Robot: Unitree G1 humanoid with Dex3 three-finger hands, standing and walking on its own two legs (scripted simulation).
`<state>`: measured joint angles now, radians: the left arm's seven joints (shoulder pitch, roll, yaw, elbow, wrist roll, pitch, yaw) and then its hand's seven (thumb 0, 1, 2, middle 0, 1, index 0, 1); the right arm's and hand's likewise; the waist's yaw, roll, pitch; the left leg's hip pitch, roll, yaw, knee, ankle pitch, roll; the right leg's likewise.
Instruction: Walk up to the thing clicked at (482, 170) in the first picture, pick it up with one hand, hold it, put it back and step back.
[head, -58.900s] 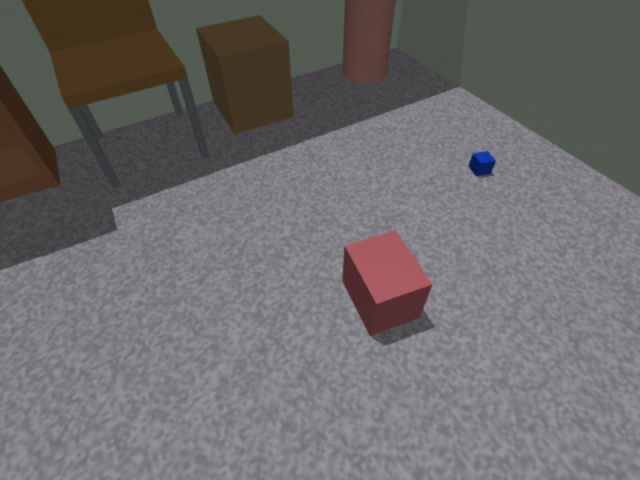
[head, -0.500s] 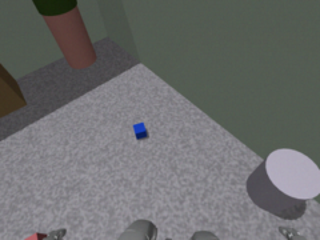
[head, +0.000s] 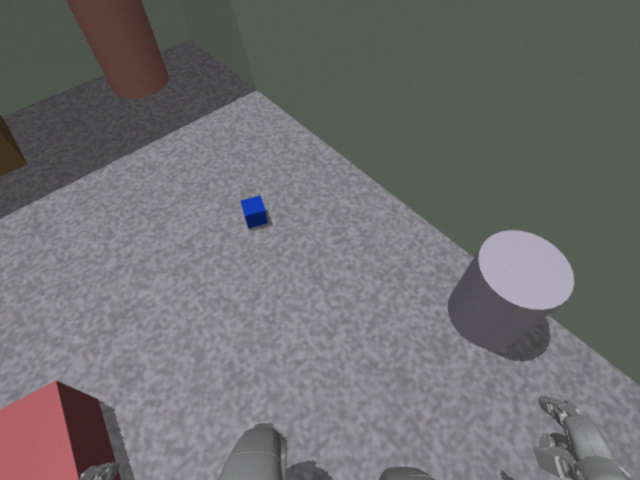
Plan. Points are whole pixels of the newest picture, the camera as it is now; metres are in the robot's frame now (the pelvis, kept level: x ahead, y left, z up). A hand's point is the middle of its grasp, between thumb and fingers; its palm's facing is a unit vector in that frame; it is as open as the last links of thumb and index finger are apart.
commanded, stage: step back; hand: left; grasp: from above
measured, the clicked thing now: (254, 212) +1.02 +0.29 -0.71
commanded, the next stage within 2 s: stand in 1.14 s
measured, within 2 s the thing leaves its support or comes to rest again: neither
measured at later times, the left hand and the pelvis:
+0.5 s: hand out of the picture +0.00 +0.28 -0.12, palm faces +0.09 -0.92 -0.39, open 7.4 cm; pelvis -0.04 -0.01 +0.02, yaw +5 degrees
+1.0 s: hand out of the picture +0.05 +0.28 -0.14, palm faces +0.15 -0.92 -0.37, open 7.4 cm; pelvis +0.00 +0.01 +0.01, yaw +7 degrees
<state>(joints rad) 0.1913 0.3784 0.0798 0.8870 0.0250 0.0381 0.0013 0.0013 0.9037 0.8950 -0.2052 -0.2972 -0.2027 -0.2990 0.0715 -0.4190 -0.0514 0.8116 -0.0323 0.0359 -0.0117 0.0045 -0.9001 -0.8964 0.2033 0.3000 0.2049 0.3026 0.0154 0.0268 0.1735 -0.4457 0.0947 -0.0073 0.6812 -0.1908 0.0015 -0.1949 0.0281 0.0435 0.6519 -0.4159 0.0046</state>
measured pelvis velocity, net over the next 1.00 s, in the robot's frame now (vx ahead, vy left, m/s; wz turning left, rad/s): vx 0.00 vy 0.01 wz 0.12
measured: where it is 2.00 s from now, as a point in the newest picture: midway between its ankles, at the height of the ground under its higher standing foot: outside the picture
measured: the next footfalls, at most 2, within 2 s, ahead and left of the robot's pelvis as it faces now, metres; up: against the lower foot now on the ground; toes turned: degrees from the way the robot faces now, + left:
left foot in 0.30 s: -0.02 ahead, +0.12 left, +0.00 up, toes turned +3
left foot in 0.88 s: +0.06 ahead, +0.14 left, +0.00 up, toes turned +6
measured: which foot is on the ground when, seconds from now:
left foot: down 0.00-0.02, up 0.04-0.28, down 0.30-0.60, up 0.62-0.86, down 0.88-1.00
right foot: down 0.00-1.00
